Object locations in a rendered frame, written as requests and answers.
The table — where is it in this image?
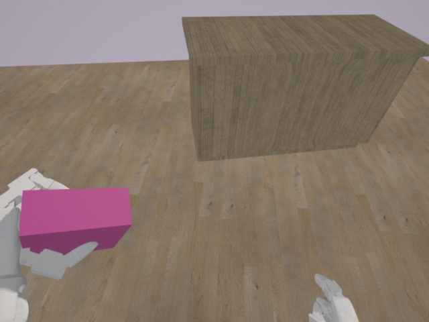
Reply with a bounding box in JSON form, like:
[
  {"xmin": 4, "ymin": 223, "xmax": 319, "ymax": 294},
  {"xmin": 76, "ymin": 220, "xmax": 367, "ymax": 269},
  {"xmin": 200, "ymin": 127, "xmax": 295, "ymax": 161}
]
[{"xmin": 182, "ymin": 14, "xmax": 429, "ymax": 162}]

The left robot hand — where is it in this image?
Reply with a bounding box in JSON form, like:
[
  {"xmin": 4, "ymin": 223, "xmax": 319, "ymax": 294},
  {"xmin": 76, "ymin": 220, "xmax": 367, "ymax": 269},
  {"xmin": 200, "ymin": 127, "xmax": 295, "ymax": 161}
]
[{"xmin": 0, "ymin": 168, "xmax": 98, "ymax": 280}]

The right robot hand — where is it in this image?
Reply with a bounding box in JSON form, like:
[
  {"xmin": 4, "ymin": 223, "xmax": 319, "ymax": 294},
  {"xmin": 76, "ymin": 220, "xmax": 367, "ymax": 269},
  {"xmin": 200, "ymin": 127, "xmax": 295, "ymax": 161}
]
[{"xmin": 308, "ymin": 274, "xmax": 359, "ymax": 322}]

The sponge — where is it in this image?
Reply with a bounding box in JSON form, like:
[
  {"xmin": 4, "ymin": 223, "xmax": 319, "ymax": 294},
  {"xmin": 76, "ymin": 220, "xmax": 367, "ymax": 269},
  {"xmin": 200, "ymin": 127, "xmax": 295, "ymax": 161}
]
[{"xmin": 19, "ymin": 187, "xmax": 132, "ymax": 255}]

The left robot forearm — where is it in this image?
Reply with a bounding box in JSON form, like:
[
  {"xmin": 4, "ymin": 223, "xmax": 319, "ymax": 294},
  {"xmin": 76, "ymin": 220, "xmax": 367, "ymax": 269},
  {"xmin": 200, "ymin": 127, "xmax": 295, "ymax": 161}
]
[{"xmin": 0, "ymin": 274, "xmax": 30, "ymax": 322}]

